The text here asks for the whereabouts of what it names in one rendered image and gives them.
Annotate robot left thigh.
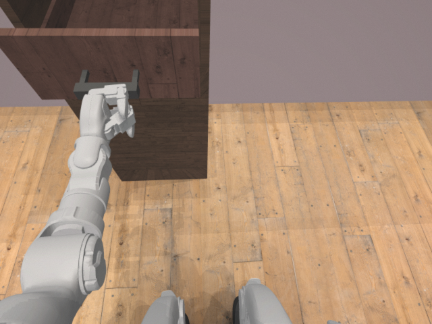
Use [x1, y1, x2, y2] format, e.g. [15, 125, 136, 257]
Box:
[141, 296, 185, 324]

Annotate left robot hand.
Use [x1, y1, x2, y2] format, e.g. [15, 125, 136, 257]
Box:
[80, 84, 136, 144]

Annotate robot right shin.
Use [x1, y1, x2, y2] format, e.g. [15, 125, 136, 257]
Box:
[239, 278, 261, 324]

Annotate robot left upper arm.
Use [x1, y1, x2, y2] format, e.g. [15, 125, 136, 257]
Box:
[0, 233, 106, 324]

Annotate cabinet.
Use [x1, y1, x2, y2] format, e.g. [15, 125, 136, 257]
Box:
[0, 0, 211, 182]

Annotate handle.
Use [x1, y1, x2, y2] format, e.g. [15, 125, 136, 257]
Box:
[73, 70, 140, 100]

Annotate drawer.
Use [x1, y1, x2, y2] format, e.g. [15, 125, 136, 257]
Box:
[0, 0, 200, 100]

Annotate robot left forearm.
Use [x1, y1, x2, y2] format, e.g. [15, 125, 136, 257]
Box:
[20, 136, 112, 291]

